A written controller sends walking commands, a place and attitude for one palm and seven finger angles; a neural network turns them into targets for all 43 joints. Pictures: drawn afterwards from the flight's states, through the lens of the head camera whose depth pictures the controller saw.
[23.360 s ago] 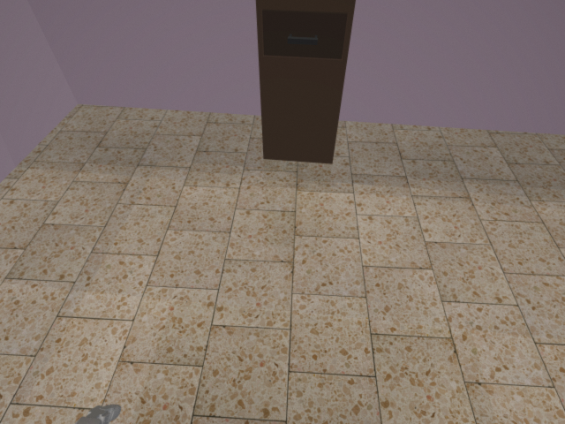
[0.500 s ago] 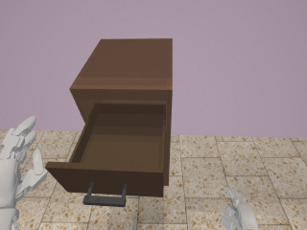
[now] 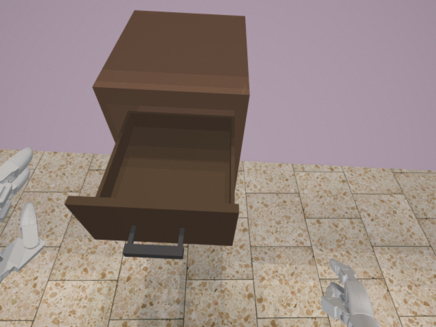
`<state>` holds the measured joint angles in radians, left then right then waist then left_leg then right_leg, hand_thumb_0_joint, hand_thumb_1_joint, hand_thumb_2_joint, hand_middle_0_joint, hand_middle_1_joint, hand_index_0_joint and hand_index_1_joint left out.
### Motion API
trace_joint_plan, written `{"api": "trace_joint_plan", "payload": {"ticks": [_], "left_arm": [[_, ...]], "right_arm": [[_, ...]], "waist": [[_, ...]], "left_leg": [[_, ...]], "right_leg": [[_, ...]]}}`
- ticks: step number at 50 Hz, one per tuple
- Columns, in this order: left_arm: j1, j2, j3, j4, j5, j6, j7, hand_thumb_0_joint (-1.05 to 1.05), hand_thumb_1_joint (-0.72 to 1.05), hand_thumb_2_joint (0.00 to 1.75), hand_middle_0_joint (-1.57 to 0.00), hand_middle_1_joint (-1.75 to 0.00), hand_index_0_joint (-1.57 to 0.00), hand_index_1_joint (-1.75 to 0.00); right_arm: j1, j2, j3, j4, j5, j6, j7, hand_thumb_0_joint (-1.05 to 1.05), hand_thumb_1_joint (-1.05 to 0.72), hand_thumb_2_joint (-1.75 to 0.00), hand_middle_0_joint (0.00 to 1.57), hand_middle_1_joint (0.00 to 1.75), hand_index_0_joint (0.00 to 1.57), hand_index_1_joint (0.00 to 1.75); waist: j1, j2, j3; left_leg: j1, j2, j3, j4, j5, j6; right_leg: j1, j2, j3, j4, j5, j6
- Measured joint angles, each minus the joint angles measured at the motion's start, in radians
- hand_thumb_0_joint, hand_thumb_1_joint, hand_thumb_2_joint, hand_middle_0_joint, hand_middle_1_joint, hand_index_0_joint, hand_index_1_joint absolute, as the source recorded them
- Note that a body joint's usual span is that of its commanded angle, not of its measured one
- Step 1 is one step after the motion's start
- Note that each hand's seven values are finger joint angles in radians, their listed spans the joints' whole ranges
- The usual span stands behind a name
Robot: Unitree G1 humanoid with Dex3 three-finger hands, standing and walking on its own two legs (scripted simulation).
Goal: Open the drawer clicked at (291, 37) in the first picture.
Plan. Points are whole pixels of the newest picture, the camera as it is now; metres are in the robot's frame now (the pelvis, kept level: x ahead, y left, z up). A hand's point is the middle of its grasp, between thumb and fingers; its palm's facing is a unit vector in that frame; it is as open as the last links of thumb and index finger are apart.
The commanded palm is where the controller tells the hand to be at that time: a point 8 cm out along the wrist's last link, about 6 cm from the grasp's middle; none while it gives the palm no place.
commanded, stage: step back with the hand held close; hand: left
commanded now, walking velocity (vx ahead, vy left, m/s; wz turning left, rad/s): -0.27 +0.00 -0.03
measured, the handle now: (155, 241) +0.29 +0.16 -0.09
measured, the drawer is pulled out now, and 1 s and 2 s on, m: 0.30 0.30 0.30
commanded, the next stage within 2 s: stop stepping back and stand still in 0.70 s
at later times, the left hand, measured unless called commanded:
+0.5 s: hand out of the picture +0.14 +0.26 +0.17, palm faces +0.36 -0.81 -0.47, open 7.4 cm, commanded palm +0.07 +0.29 +0.18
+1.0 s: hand out of the picture +0.02 +0.23 +0.13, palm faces +0.35 -0.81 -0.46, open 7.4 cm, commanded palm -0.05 +0.26 +0.18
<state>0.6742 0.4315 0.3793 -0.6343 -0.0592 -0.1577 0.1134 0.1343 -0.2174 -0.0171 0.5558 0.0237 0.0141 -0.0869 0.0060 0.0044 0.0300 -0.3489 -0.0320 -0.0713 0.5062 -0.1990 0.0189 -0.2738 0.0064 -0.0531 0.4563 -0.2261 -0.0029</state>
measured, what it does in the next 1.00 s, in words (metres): walks backwards: right foot, then left foot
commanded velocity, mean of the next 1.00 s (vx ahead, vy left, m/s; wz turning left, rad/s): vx -0.27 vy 0.01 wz -0.02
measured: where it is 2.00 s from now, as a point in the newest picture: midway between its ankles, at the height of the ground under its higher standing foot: outside the picture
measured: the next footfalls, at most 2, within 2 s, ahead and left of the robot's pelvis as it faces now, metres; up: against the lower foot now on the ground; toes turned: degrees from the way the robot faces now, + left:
right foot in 0.66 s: -0.19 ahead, -0.12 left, +0.00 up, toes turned +6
left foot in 0.94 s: -0.13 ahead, +0.06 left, +0.00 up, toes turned +1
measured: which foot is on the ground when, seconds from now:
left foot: down 0.00-0.72, up 0.74-0.92, down 0.94-1.00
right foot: down 0.00-0.36, up 0.38-0.64, down 0.66-1.00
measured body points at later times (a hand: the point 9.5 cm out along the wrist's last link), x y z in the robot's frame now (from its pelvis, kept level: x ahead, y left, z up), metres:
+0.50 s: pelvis -0.06 +0.01 -0.01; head -0.02 +0.05 +0.44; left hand +0.12 +0.30 +0.19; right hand +0.11 -0.21 -0.08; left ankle +0.04 +0.11 -0.74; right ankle -0.10 -0.12 -0.70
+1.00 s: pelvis -0.18 -0.02 -0.01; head -0.13 +0.00 +0.44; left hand -0.01 +0.27 +0.16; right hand +0.02 -0.26 -0.07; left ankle -0.17 +0.06 -0.74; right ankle -0.20 -0.13 -0.73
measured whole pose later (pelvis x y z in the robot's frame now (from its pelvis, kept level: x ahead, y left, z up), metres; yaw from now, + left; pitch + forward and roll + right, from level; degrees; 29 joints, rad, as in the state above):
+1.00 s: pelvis -0.18 -0.02 -0.01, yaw +0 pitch +3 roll +1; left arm 0.64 0.39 0.40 -0.59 -0.04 -0.18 0.15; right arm 0.12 -0.21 -0.01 0.58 0.02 -0.06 -0.07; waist 0.00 -0.08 0.04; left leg -0.33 -0.07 0.05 0.53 -0.26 0.07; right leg -0.34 -0.01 -0.02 0.68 -0.42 -0.01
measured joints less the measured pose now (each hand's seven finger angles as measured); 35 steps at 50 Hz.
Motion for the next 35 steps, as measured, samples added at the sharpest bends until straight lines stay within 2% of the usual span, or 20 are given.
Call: {"api": "trace_joint_plan", "payload": {"ticks": [9,15,18,21,24,28,33,35], "left_arm": [[-0.025,-0.025,0.006,-0.007,0.016,-0.029,0.013,0.02,0.89,0.9,-0.21,-0.3,-0.21,-0.31],[-0.032,-0.041,-0.021,-0.044,0.015,-0.045,0.032,0.02,0.89,0.9,-0.21,-0.3,-0.21,-0.31],[-0.04,-0.037,-0.02,-0.065,0.015,-0.046,0.04,0.02,0.89,0.9,-0.21,-0.3,-0.21,-0.31],[-0.053,-0.01,0.013,-0.057,0.023,-0.047,0.042,0.02,0.89,0.9,-0.21,-0.3,-0.21,-0.31],[-0.065,0.01,0.042,-0.043,0.024,-0.051,0.044,0.02,0.89,0.9,-0.21,-0.3,-0.21,-0.31],[-0.043,0.015,0.065,-0.06,0.005,-0.064,0.039,0.02,0.89,0.9,-0.21,-0.3,-0.21,-0.31],[-0.061,0.02,0.038,-0.07,-0.011,-0.061,0.002,0.02,0.89,0.9,-0.21,-0.3,-0.21,-0.31],[-0.085,0.016,0.017,-0.066,-0.013,-0.065,-0.022,0.02,0.89,0.9,-0.21,-0.3,-0.21,-0.31]], "right_arm": [[0.004,0.026,0.031,-0.024,-0.002,-0.049,0.016,0.01,-0.9,-0.9,0.2,0.3,0.2,0.3],[0.03,0.013,0.028,0.014,-0.011,-0.068,0.019,0.01,-0.9,-0.9,0.2,0.3,0.2,0.3],[0.04,0.003,0.023,0.035,-0.015,-0.063,0.013,0.01,-0.9,-0.9,0.2,0.3,0.2,0.3],[0.046,0.021,0.016,0.036,-0.017,-0.07,0.008,0.01,-0.9,-0.9,0.2,0.3,0.2,0.3],[0.058,0.046,0.017,0.029,-0.024,-0.094,0.015,0.01,-0.9,-0.9,0.2,0.3,0.2,0.3],[0.032,0.069,0.038,0.042,-0.029,-0.122,0.039,0.01,-0.9,-0.9,0.2,0.3,0.2,0.3],[-0.047,0.065,0.059,0.044,-0.037,-0.143,0.059,0.01,-0.9,-0.9,0.2,0.3,0.2,0.3],[-0.085,0.046,0.055,0.045,-0.035,-0.141,0.063,0.01,-0.9,-0.9,0.21,0.3,0.2,0.3]], "waist": [[0.003,-0.009,-0.003],[0.0,-0.01,-0.004],[-0.004,-0.016,0.003],[-0.009,-0.026,0.007],[-0.019,-0.015,-0.009],[-0.001,-0.03,-0.023],[0.008,-0.037,0.015],[0.003,0.016,0.06]], "left_leg": [[-0.079,0.006,-0.002,0.072,0.005,0.004],[-0.138,0.013,-0.01,0.165,-0.114,-0.002],[-0.131,0.017,0.0,0.139,0.01,0.004],[-0.131,0.016,0.01,0.119,0.032,0.017],[-0.143,0.024,-0.005,0.066,0.063,0.016],[-0.169,0.047,0.023,0.013,0.11,0.005],[-0.227,0.062,0.051,0.001,0.165,-0.015],[-0.239,0.093,0.021,0.0,0.192,-0.027]], "right_leg": [[-0.076,0.005,-0.007,0.068,0.009,-0.001],[-0.096,0.008,-0.029,0.079,0.02,-0.005],[-0.103,0.004,-0.029,0.104,0.011,0.004],[-0.145,0.018,0.012,0.253,-0.14,0.008],[-0.146,0.047,0.038,0.402,-0.227,0.004],[-0.068,0.039,0.051,0.337,-0.265,0.007],[0.046,0.026,0.063,0.105,-0.175,0.005],[0.059,0.065,0.042,0.063,-0.181,-0.005]]}}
